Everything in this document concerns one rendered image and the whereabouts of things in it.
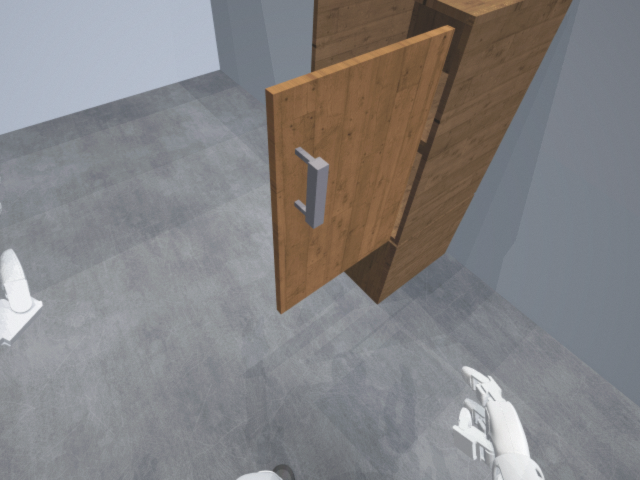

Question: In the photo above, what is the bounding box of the handle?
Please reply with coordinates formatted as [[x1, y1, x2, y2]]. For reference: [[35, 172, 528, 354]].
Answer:
[[294, 147, 329, 229]]

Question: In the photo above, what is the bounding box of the cupboard door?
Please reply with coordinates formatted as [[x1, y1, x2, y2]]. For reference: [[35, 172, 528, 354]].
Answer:
[[265, 25, 455, 314]]

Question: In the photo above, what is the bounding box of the left robot hand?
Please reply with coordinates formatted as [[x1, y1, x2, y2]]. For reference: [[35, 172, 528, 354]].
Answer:
[[0, 177, 43, 347]]

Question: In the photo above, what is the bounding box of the right robot hand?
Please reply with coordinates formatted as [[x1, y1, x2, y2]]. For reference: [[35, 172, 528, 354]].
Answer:
[[453, 366, 530, 468]]

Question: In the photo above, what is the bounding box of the right robot forearm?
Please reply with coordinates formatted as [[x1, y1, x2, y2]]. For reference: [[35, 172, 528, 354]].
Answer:
[[492, 453, 545, 480]]

